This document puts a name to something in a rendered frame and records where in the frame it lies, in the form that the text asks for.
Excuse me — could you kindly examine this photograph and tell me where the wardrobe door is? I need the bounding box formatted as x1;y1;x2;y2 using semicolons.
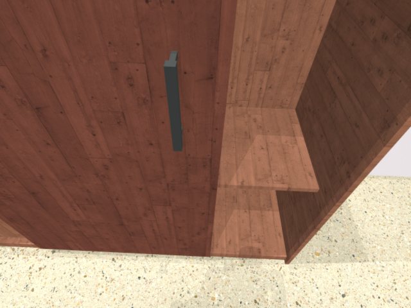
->
0;219;25;238
0;0;238;257

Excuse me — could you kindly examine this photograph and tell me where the handle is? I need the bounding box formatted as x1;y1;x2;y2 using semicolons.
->
164;51;183;151

